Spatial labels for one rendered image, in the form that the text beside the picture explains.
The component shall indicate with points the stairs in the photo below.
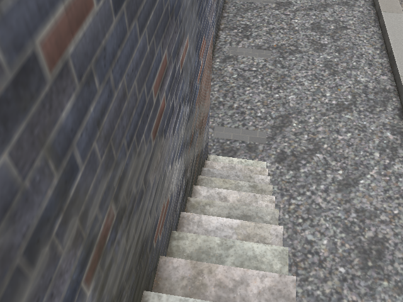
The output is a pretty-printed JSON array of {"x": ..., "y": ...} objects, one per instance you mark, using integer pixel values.
[{"x": 228, "y": 246}]

